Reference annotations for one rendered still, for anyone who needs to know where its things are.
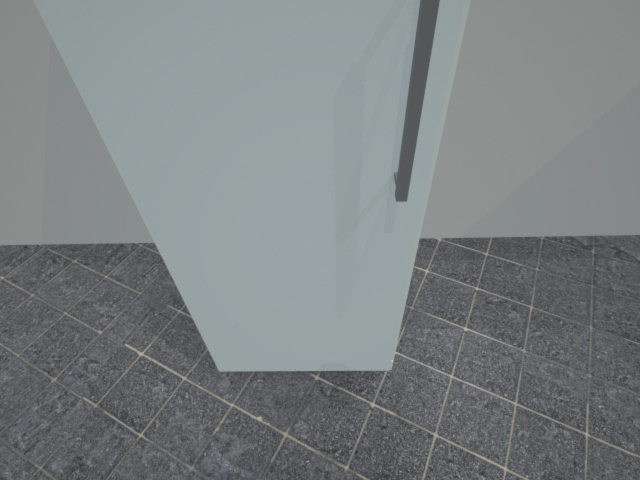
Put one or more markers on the fridge door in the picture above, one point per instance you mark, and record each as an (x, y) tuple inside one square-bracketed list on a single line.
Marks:
[(258, 140)]

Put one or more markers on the handle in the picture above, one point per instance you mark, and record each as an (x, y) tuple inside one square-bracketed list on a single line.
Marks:
[(427, 18)]

